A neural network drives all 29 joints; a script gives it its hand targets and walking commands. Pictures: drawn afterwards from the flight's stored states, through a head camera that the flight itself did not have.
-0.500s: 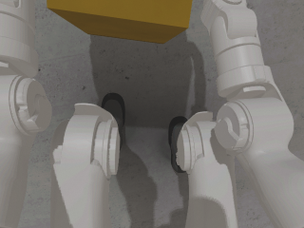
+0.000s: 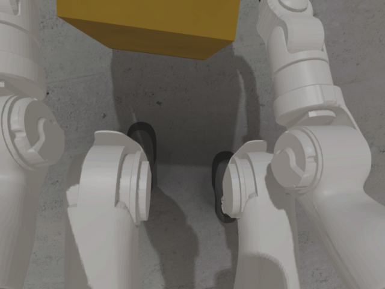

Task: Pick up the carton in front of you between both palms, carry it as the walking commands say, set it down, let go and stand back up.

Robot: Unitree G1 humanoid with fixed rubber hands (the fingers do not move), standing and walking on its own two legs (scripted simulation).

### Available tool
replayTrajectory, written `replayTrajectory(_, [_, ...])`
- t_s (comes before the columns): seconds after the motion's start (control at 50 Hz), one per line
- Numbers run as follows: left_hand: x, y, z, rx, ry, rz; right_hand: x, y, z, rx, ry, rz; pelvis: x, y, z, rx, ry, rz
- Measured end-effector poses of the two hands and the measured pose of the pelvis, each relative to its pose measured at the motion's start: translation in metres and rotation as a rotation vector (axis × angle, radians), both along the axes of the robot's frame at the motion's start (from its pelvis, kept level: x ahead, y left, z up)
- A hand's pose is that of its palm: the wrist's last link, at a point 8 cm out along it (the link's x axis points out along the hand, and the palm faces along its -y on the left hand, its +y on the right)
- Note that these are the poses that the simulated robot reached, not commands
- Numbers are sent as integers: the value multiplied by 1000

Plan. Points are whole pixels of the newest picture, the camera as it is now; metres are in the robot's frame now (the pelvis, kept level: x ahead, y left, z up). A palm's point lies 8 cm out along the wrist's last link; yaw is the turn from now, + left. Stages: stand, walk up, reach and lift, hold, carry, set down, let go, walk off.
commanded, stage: set down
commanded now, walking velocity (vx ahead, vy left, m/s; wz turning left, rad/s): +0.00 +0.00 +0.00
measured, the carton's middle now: out of the picture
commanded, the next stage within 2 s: let go in 1.34 s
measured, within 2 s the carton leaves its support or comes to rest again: neither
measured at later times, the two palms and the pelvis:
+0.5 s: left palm out of the picture +0.56 +0.31 -0.12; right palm out of the picture +0.58 -0.05 -0.12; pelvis +0.01 +0.00 +0.02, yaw +1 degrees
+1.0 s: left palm out of the picture +0.56 +0.33 +0.04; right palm out of the picture +0.59 -0.06 +0.04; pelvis +0.02 +0.01 +0.15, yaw +1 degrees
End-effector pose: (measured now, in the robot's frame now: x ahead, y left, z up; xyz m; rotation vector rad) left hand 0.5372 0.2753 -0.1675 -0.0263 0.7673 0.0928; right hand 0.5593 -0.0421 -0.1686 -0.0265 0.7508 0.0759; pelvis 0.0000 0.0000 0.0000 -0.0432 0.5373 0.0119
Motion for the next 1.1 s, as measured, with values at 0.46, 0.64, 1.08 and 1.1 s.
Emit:
replayTrajectory(0.46, [20, 37, 31, 84, -126, 126, 23, -18, 28, -64, -118, -39, 7, 4, 14, -16, 44, 18])
replayTrajectory(0.64, [9, 43, 106, 70, -87, 125, 29, -4, 115, -96, -97, -63, 4, -1, 66, -32, 110, 45])
replayTrajectory(1.08, [17, 58, 228, 97, -106, 104, 31, -16, 233, -107, -120, -90, 24, 16, 172, -52, 231, 67])
replayTrajectory(1.1, [17, 58, 235, 97, -107, 103, 32, -16, 240, -108, -120, -90, 25, 16, 178, -52, 232, 69])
